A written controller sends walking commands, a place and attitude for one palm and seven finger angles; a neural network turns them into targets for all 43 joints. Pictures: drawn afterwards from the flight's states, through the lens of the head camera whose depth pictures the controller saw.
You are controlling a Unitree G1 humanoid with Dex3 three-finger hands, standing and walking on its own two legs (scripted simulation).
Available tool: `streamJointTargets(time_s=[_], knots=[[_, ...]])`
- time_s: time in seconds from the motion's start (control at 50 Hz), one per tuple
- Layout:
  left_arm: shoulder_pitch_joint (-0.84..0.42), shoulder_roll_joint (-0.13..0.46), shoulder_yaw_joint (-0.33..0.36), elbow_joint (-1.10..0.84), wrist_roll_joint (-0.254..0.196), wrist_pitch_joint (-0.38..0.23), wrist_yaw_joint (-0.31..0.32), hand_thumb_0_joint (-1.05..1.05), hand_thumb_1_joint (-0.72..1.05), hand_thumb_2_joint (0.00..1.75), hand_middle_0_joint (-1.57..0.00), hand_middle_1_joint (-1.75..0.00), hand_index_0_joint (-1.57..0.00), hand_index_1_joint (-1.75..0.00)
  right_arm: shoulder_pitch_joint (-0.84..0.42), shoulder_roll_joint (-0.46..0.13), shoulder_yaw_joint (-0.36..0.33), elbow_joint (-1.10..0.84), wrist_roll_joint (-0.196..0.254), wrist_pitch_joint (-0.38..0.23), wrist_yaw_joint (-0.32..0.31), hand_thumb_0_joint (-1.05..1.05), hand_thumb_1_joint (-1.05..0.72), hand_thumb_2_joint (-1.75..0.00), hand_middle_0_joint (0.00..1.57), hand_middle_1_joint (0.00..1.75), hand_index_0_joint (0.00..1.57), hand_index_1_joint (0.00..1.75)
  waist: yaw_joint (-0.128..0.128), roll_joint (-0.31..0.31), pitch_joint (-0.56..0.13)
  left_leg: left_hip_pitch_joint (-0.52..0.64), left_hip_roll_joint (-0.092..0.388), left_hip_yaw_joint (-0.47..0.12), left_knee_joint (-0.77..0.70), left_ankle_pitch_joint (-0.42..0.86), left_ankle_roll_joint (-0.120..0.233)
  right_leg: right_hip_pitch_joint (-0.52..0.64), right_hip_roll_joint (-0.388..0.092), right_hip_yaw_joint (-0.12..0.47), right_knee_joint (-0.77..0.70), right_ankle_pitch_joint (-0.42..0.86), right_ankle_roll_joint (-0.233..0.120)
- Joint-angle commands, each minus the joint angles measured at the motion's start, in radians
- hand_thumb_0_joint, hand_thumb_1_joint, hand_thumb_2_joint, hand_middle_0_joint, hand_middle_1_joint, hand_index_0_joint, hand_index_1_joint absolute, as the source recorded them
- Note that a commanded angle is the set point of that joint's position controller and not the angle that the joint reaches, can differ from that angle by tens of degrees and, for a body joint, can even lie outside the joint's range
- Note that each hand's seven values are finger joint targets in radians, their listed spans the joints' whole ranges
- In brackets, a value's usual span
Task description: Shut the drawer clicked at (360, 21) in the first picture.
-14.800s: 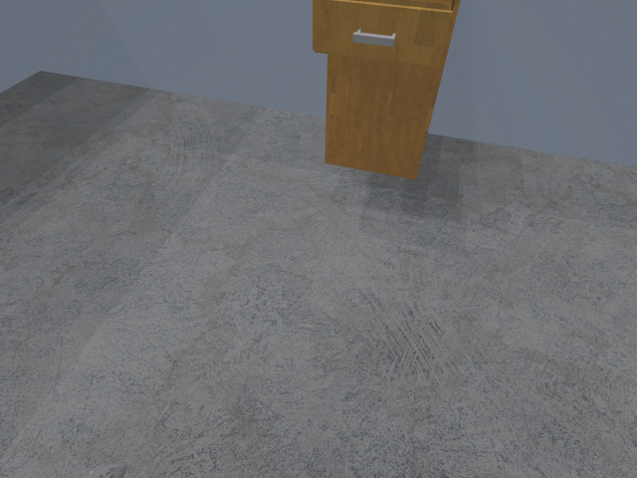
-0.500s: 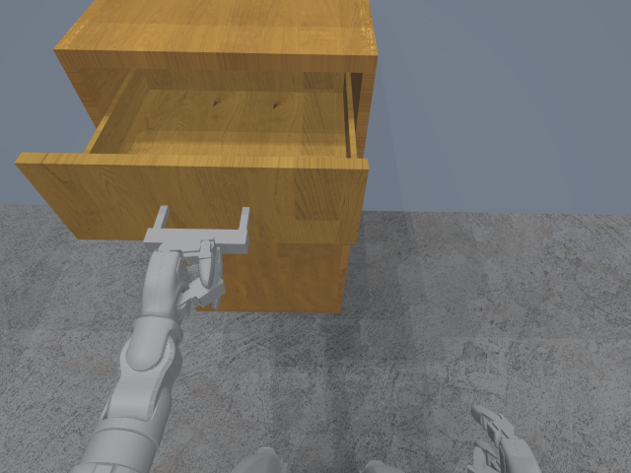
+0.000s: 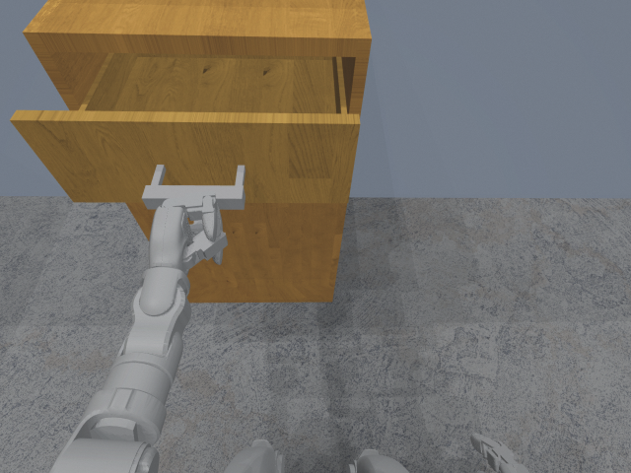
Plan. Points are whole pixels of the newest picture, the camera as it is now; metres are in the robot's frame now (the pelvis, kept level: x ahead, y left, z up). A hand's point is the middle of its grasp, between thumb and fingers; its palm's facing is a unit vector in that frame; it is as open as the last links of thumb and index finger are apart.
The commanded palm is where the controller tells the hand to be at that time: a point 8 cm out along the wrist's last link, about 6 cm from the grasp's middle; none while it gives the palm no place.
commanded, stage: push the drawer shut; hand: left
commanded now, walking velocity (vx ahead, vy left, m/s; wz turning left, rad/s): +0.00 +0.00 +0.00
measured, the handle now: (198, 185) +0.48 +0.17 +0.07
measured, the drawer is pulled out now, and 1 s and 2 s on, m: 0.15 0.04 0.00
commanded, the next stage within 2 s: pull the fist back off the drawer in 1.58 s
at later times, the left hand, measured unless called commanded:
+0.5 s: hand (224, 198) +0.46 +0.13 +0.06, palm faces +0.03 -1.00 -0.04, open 3.0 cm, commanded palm +0.45 +0.18 +0.07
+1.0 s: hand (228, 168) +0.51 +0.13 +0.06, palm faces +0.04 -1.00 -0.04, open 3.2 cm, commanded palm +0.51 +0.18 +0.07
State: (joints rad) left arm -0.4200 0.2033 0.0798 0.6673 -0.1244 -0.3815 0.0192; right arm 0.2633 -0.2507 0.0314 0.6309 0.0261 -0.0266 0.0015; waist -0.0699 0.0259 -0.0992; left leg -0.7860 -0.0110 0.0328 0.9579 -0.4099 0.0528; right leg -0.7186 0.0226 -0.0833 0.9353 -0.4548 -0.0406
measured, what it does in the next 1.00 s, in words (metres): stands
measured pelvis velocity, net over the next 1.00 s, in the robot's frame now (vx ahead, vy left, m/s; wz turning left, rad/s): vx -0.01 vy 0.00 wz -0.03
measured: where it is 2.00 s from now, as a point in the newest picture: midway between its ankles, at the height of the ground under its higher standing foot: outside the picture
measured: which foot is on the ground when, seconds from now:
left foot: down 0.00-1.00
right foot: down 0.00-1.00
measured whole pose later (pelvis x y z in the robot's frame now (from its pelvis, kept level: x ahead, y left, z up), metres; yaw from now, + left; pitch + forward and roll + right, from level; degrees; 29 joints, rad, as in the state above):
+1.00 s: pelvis -0.01 +0.00 -0.02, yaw -2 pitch +20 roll -3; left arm -0.93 0.40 0.31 1.22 -0.04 -0.45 -0.03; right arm 0.40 -0.27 0.03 0.65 -0.02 0.00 0.02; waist -0.19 0.04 -0.11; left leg -0.97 0.02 0.03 1.04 -0.42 0.05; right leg -0.90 0.05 -0.09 0.99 -0.45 -0.05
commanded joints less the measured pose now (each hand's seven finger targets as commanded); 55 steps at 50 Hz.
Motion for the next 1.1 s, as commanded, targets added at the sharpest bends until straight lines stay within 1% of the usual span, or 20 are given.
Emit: streamJointTargets(time_s=[0.0, 0.02, 0.08, 0.12, 0.2, 0.24, 0.3, 0.46, 0.58, 0.6, 0.62, 0.66, 0.7, 0.76, 0.82, 0.86, 0.9, 0.92, 1.02, 1.08], knots=[[-0.516, 0.165, 0.091, -0.154, -0.006, -0.069, 0.009, 0.00, 0.90, 0.90, -1.40, -1.60, -1.40, -1.60, 0.060, -0.158, -0.058, -0.094, -0.005, -0.031, -0.010, 0.00, -0.90, -0.90, 0.20, 0.30, 0.20, 0.30, -0.053, 0.003, -0.339, 0.265, 0.016, -0.097, -0.128, 0.151, -0.022, 0.052, 0.005, 0.072, -0.139, 0.184, 0.018], [-0.529, 0.149, 0.080, -0.143, -0.008, -0.072, 0.005, 0.00, 0.90, 0.90, -1.40, -1.60, -1.40, -1.60, 0.062, -0.156, -0.060, -0.094, -0.005, -0.030, -0.007, 0.00, -0.90, -0.90, 0.20, 0.30, 0.20, 0.30, -0.056, 0.019, -0.344, 0.273, 0.015, -0.092, -0.124, 0.152, -0.022, 0.044, 0.005, 0.073, -0.143, 0.185, 0.019], [-0.546, 0.194, 0.124, -0.092, -0.006, -0.083, -0.001, 0.00, 0.90, 0.90, -1.40, -1.60, -1.40, -1.60, 0.085, -0.161, -0.062, -0.090, -0.009, -0.025, -0.005, 0.00, -0.90, -0.90, 0.20, 0.30, 0.20, 0.30, -0.049, 0.004, -0.362, 0.252, 0.014, -0.091, -0.116, 0.175, -0.021, 0.060, 0.009, 0.077, -0.131, 0.211, 0.019], [-0.593, 0.172, 0.108, -0.067, -0.011, -0.089, -0.011, 0.00, 0.90, 0.90, -1.40, -1.60, -1.40, -1.60, 0.094, -0.157, -0.062, -0.083, -0.009, -0.023, 0.001, 0.00, -0.90, -0.90, 0.20, 0.30, 0.20, 0.30, -0.065, 0.007, -0.353, 0.250, 0.012, -0.085, -0.109, 0.173, -0.019, 0.055, 0.009, 0.082, -0.138, 0.220, 0.021], [-0.634, 0.233, 0.160, -0.029, -0.008, -0.109, -0.020, 0.00, 0.90, 0.90, -1.40, -1.60, -1.40, -1.60, 0.120, -0.162, -0.067, -0.079, -0.013, -0.019, 0.003, 0.00, -0.90, -0.90, 0.20, 0.30, 0.20, 0.30, -0.061, 0.014, -0.380, 0.238, 0.012, -0.082, -0.102, 0.179, -0.018, 0.065, 0.010, 0.087, -0.130, 0.228, 0.019], [-0.638, 0.229, 0.163, -0.005, -0.012, -0.111, -0.029, 0.00, 0.90, 0.90, -1.40, -1.60, -1.40, -1.60, 0.131, -0.160, -0.067, -0.079, -0.014, -0.018, 0.005, 0.00, -0.90, -0.90, 0.20, 0.30, 0.20, 0.30, -0.060, -0.008, -0.381, 0.218, 0.010, -0.076, -0.100, 0.182, -0.015, 0.085, 0.012, 0.094, -0.133, 0.243, 0.022], [-0.703, 0.251, 0.175, 0.043, -0.006, -0.118, -0.035, 0.00, 0.90, 0.90, -1.40, -1.60, -1.40, -1.60, 0.148, -0.160, -0.064, -0.070, -0.014, -0.014, 0.003, 0.00, -0.90, -0.90, 0.20, 0.30, 0.20, 0.30, -0.077, -0.003, -0.358, 0.190, 0.008, -0.071, -0.094, 0.163, -0.011, 0.072, 0.013, 0.100, -0.134, 0.234, 0.025], [-0.813, 0.266, 0.181, 0.102, 0.010, -0.148, -0.040, 0.00, 0.90, 0.90, -1.40, -1.60, -1.40, -1.60, 0.185, -0.165, -0.069, -0.054, -0.021, -0.009, 0.009, 0.00, -0.90, -0.90, 0.20, 0.30, 0.20, 0.30, -0.094, 0.051, -0.405, 0.235, 0.013, -0.081, -0.079, 0.174, -0.012, 0.008, 0.018, 0.091, -0.121, 0.214, 0.022], [-0.900, 0.317, 0.213, 0.163, 0.025, -0.163, -0.029, 0.00, 0.90, 0.90, -1.40, -1.60, -1.40, -1.60, 0.215, -0.172, -0.067, -0.039, -0.030, -0.002, 0.011, 0.00, -0.90, -0.90, 0.20, 0.30, 0.20, 0.30, -0.113, 0.032, -0.405, 0.199, 0.013, -0.085, -0.065, 0.157, -0.006, -0.002, 0.023, 0.098, -0.116, 0.200, 0.025], [-0.908, 0.300, 0.194, 0.186, 0.030, -0.159, -0.033, 0.00, 0.90, 0.90, -1.40, -1.60, -1.40, -1.60, 0.215, -0.171, -0.065, -0.039, -0.029, -0.001, 0.012, 0.00, -0.90, -0.90, 0.20, 0.30, 0.20, 0.30, -0.124, 0.022, -0.406, 0.190, 0.012, -0.084, -0.063, 0.142, -0.005, -0.007, 0.023, 0.102, -0.121, 0.187, 0.027], [-0.936, 0.339, 0.222, 0.191, 0.032, -0.162, -0.031, 0.00, 0.90, 0.90, -1.40, -1.60, -1.40, -1.60, 0.220, -0.174, -0.065, -0.035, -0.030, -0.001, 0.009, 0.00, -0.90, -0.90, 0.20, 0.30, 0.20, 0.30, -0.125, 0.011, -0.395, 0.167, 0.013, -0.082, -0.059, 0.130, -0.004, -0.001, 0.022, 0.106, -0.123, 0.180, 0.028], [-0.960, 0.327, 0.204, 0.204, 0.037, -0.161, -0.033, 0.00, 0.90, 0.90, -1.40, -1.60, -1.40, -1.60, 0.225, -0.171, -0.061, -0.039, -0.030, -0.001, 0.010, 0.00, -0.90, -0.90, 0.20, 0.30, 0.20, 0.30, -0.132, 0.039, -0.400, 0.164, 0.011, -0.081, -0.058, 0.120, -0.003, -0.009, 0.022, 0.109, -0.124, 0.168, 0.027], [-0.965, 0.373, 0.242, 0.231, 0.045, -0.164, -0.030, 0.00, 0.90, 0.90, -1.40, -1.60, -1.40, -1.60, 0.239, -0.179, -0.063, -0.033, -0.033, 0.002, 0.010, 0.00, -0.90, -0.90, 0.20, 0.30, 0.20, 0.30, -0.127, 0.045, -0.420, 0.173, 0.013, -0.088, -0.053, 0.139, -0.005, -0.018, 0.024, 0.103, -0.114, 0.175, 0.024], [-1.028, 0.385, 0.237, 0.240, 0.045, -0.161, -0.032, 0.00, 0.90, 0.90, -1.40, -1.60, -1.40, -1.60, 0.246, -0.181, -0.060, -0.032, -0.035, 0.000, 0.010, 0.00, -0.90, -0.90, 0.20, 0.30, 0.20, 0.30, -0.152, 0.047, -0.419, 0.144, 0.014, -0.084, -0.042, 0.110, 0.000, -0.025, 0.024, 0.114, -0.121, 0.150, 0.029], [-1.038, 0.424, 0.264, 0.272, 0.055, -0.158, -0.032, 0.00, 0.90, 0.90, -1.40, -1.60, -1.40, -1.60, 0.261, -0.185, -0.058, -0.030, -0.038, 0.004, 0.010, 0.00, -0.90, -0.90, 0.20, 0.30, 0.20, 0.30, -0.146, 0.074, -0.431, 0.147, 0.016, -0.087, -0.035, 0.133, -0.003, -0.038, 0.027, 0.108, -0.111, 0.164, 0.025], [-1.073, 0.406, 0.243, 0.284, 0.057, -0.152, -0.034, 0.00, 0.90, 0.90, -1.40, -1.60, -1.40, -1.60, 0.270, -0.186, -0.056, -0.027, -0.040, 0.005, 0.011, 0.00, -0.90, -0.90, 0.20, 0.30, 0.20, 0.30, -0.166, 0.073, -0.423, 0.151, 0.018, -0.093, -0.034, 0.134, -0.002, -0.059, 0.028, 0.102, -0.111, 0.160, 0.026], [-1.077, 0.426, 0.264, 0.288, 0.060, -0.153, -0.034, 0.00, 0.90, 0.90, -1.40, -1.60, -1.40, -1.60, 0.283, -0.191, -0.058, -0.029, -0.045, 0.006, 0.014, 0.00, -0.90, -0.90, 0.20, 0.30, 0.20, 0.30, -0.159, 0.094, -0.462, 0.173, 0.018, -0.095, -0.028, 0.165, -0.003, -0.060, 0.031, 0.100, -0.102, 0.180, 0.024], [-1.095, 0.430, 0.265, 0.294, 0.059, -0.149, -0.034, 0.00, 0.90, 0.90, -1.40, -1.60, -1.40, -1.60, 0.287, -0.192, -0.057, -0.028, -0.045, 0.007, 0.014, 0.00, -0.90, -0.90, 0.20, 0.30, 0.20, 0.30, -0.170, 0.070, -0.457, 0.165, 0.020, -0.097, -0.026, 0.162, -0.002, -0.062, 0.032, 0.097, -0.103, 0.179, 0.026], [-1.121, 0.494, 0.305, 0.330, 0.071, -0.137, -0.033, 0.00, 0.90, 0.90, -1.40, -1.60, -1.40, -1.60, 0.314, -0.202, -0.054, -0.025, -0.052, 0.016, 0.015, 0.00, -0.90, -0.90, 0.20, 0.30, 0.20, 0.30, -0.173, 0.085, -0.458, 0.139, 0.023, -0.101, -0.019, 0.171, -0.001, -0.064, 0.036, 0.096, -0.098, 0.180, 0.025], [-1.147, 0.482, 0.293, 0.347, 0.078, -0.129, -0.034, 0.00, 0.90, 0.90, -1.40, -1.60, -1.40, -1.60, 0.328, -0.202, -0.053, -0.023, -0.055, 0.021, 0.019, 0.00, -0.90, -0.90, 0.20, 0.30, 0.20, 0.30, -0.186, 0.114, -0.454, 0.159, 0.025, -0.105, -0.013, 0.193, -0.002, -0.097, 0.038, 0.088, -0.095, 0.188, 0.023]])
